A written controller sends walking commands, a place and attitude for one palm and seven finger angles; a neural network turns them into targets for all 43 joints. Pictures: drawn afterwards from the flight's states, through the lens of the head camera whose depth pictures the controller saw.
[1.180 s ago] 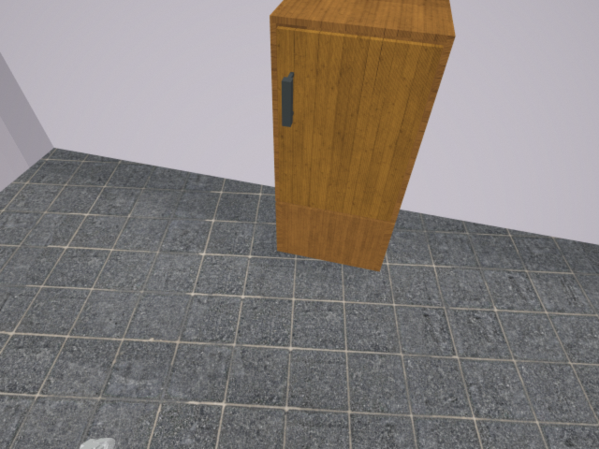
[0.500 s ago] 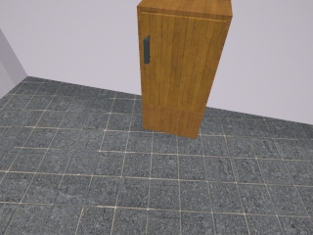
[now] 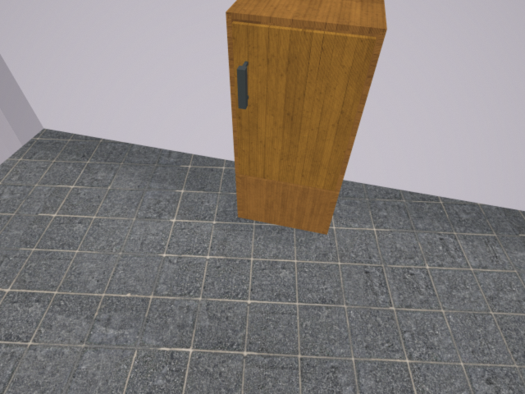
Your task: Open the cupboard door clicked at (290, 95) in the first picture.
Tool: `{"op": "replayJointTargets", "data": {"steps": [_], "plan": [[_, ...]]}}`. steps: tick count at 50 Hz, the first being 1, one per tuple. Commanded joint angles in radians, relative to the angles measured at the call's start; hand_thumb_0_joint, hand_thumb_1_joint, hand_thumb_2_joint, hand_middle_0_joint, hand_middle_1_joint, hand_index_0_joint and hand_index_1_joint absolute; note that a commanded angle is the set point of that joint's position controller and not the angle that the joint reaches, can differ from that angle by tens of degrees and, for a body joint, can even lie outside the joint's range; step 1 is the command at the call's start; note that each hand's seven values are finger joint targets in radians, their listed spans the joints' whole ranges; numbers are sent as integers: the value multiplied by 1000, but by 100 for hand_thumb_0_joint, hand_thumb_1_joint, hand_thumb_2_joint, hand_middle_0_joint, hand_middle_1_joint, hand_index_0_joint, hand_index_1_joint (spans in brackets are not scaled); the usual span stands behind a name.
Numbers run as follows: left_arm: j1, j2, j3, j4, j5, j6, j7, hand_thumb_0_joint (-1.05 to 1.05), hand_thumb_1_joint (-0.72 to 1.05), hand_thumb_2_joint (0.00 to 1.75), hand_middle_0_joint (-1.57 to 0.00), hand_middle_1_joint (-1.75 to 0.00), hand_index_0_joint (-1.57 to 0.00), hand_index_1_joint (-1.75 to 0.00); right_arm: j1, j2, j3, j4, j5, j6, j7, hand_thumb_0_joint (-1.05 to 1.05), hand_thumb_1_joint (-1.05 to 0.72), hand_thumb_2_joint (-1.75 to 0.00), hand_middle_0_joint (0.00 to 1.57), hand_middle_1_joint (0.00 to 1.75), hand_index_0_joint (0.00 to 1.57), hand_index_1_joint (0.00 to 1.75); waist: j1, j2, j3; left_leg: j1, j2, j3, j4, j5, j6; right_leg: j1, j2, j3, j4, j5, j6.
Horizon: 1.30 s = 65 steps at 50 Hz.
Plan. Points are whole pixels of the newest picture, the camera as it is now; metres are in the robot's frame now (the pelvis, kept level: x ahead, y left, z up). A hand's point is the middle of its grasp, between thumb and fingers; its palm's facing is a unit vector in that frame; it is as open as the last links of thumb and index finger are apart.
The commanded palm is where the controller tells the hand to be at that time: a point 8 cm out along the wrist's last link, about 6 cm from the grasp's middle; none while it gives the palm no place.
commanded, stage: look at it before walking up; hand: left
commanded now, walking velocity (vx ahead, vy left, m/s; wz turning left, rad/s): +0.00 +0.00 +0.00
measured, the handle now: (244, 85) +0.99 +0.11 -0.03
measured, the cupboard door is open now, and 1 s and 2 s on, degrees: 0 0 0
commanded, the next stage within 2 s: turn to face it in 0.26 s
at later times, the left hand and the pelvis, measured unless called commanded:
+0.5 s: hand out of the picture +0.08 +0.25 -0.16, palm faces -0.02 -0.94 -0.33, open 7.4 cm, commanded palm none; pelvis +0.01 +0.00 +0.00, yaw -1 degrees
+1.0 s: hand out of the picture +0.05 +0.18 -0.18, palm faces -0.07 -0.98 -0.18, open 7.4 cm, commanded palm none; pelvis +0.00 +0.01 -0.01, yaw -6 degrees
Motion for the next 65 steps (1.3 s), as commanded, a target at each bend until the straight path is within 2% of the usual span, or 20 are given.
{"op": "replayJointTargets", "data": {"steps": [1, 23, 30, 39, 40, 41, 44, 45, 47, 49, 51, 52, 53, 54, 55, 56, 58, 60, 62, 65], "plan": [[-30, 210, 40, -63, -1, -27, 16, 0, 90, 90, -20, -30, -20, -30, -50, -204, -41, -64, -2, -24, -17, 0, -90, -90, 20, 30, 20, 30, 4, -2, -63, 11, 112, -97, -59, 137, 31, 10, -116, 103, -71, 156, -35], [-29, 211, 46, -63, -1, -19, 14, 0, 90, 90, -20, -30, -20, -30, -42, -211, -44, -63, -4, -25, -25, 0, -90, -90, 20, 30, 20, 30, 1, 13, -60, 49, 125, -73, -61, 175, 26, 10, -107, 110, -64, 223, -37], [33, 112, 34, -73, 1, 13, 17, 0, 90, 90, -20, -30, -20, -30, 16, -104, -35, -76, -6, -5, -30, 0, -90, -90, 20, 30, 20, 30, 0, 10, -37, 16, 130, -31, -15, 106, 13, -59, -90, 138, -6, 212, -27], [87, 73, 48, -128, 6, 26, 16, 0, 90, 90, -20, -30, -20, -30, 63, -69, -60, -119, -5, 7, -33, 0, -90, -90, 20, 30, 20, 30, 2, 16, -32, -35, 149, -9, 46, 13, 26, -142, -57, 167, 84, 175, -34], [95, 67, 48, -131, 7, 25, 17, 0, 90, 90, -20, -30, -20, -30, 68, -60, -59, -120, -5, 8, -32, 0, -90, -90, 20, 30, 20, 30, 0, 9, -35, -48, 141, -4, 55, -24, 24, -146, -59, 181, 76, 146, -38], [108, 63, 48, -127, 9, 22, 16, 0, 90, 90, -20, -30, -20, -30, 84, -52, -57, -117, -7, 8, -29, 0, -90, -90, 20, 30, 20, 30, 2, -6, -45, -59, 130, -3, 58, -128, 23, -134, -59, 197, 54, 23, -45], [158, 69, 62, -125, 16, 20, 8, 0, 90, 90, -20, -30, -20, -30, 110, -20, -58, -110, -16, 10, -15, 0, -90, -90, 20, 30, 20, 30, 23, -95, 34, -170, 65, 27, 143, -377, 19, -176, -87, 322, -85, -472, -90], [181, 73, 68, -120, 15, 18, 9, 0, 90, 90, -20, -30, -20, -30, 128, 1, -55, -106, -16, 8, -13, 0, -90, -90, 20, 30, 20, 30, 24, -152, 50, -205, 37, 54, 224, -339, 14, -170, -127, 399, -145, -546, -118], [212, 75, 77, -109, 7, 8, 16, 0, 90, 90, -20, -30, -20, -30, 165, 31, -53, -93, -16, -1, -11, 0, -90, -90, 20, 30, 20, 30, 21, -191, 54, -224, 24, 67, 334, -257, 11, -155, -201, 493, -212, -560, -171], [190, 57, 82, -113, 7, -4, 19, 0, 90, 90, -20, -30, -20, -30, 210, 50, -51, -82, -13, -17, -10, 0, -90, -90, 20, 30, 20, 30, -4, -141, 37, -163, 39, 46, 254, -240, 17, -171, -198, 438, -165, -462, -182], [160, 14, 80, -119, 5, -5, 13, 0, 90, 90, -20, -30, -20, -30, 298, 62, -52, -46, -11, -30, -13, 0, -90, -90, 20, 30, 20, 30, -39, -48, 37, 40, 48, 19, 68, -235, 33, -312, -97, 296, -33, -408, -136], [139, -26, 75, -130, 2, -4, 6, 0, 90, 90, -20, -30, -20, -30, 359, 23, -61, -30, -16, -35, -22, 0, -90, -90, 20, 30, 20, 30, -61, 84, 57, 115, 146, -127, -39, -335, 79, -426, -6, 193, 128, -373, -96], [103, -74, 68, -151, 5, -8, 1, 0, 90, 90, -20, -30, -20, -30, 426, -42, -80, -17, -25, -38, -27, 0, -90, -90, 20, 30, 20, 30, -89, 280, 86, 134, 327, -375, -215, -520, 163, -535, 71, 19, 395, -301, -52], [40, -68, 73, -169, 14, -14, 4, 0, 90, 90, -20, -30, -20, -30, 440, -35, -79, -16, -20, -42, -31, 0, -90, -90, 20, 30, 20, 30, -92, 247, 156, 65, 416, -449, -294, -528, 212, -577, 8, 1, 552, -274, -44], [30, -70, 74, -164, 17, -18, -2, 0, 90, 90, -20, -30, -20, -30, 415, 0, -69, -22, -16, -46, -32, 0, -90, -90, 20, 30, 20, 30, -72, 125, 185, 31, 402, -418, -295, -448, 228, -587, -39, 13, 634, -228, -40], [38, -74, 72, -152, 20, -22, -10, 0, 90, 90, -20, -30, -20, -30, 395, 26, -60, -24, -13, -55, -33, 0, -90, -90, 20, 30, 20, 30, -53, 59, 179, 30, 379, -359, -277, -338, 223, -583, -65, 7, 655, -191, -37], [73, -109, 68, -132, 19, -20, -18, 0, 90, 90, -20, -30, -20, -30, 381, 42, -50, -17, -15, -69, -38, 0, -90, -90, 20, 30, 20, 30, -26, 82, 145, 69, 316, -207, -239, -87, 206, -549, -90, -30, 628, -135, -18], [73, -128, 62, -125, 15, -17, -21, 0, 90, 90, -20, -30, -20, -30, 403, 54, -47, -1, -14, -76, -42, 0, -90, -90, 20, 30, 20, 30, -22, 109, 116, 90, 274, -98, -212, 89, 195, -501, -93, -73, 554, -96, -8], [33, -141, 56, -132, 14, -19, -23, 0, 90, 90, -20, -30, -20, -30, 446, 66, -43, 24, -17, -77, -45, 0, -90, -90, 20, 30, 20, 30, -37, 116, 110, 124, 258, -55, -185, 235, 187, -475, -87, -109, 464, -88, -8], [-31, -153, 53, -146, 13, -22, -21, 0, 90, 90, -20, -30, -20, -30, 484, 75, -44, 51, -21, -72, -44, 0, -90, -90, 20, 30, 20, 30, -54, 137, 121, 124, 248, -10, -154, 334, 171, -411, -69, -150, 345, -65, -17]]}}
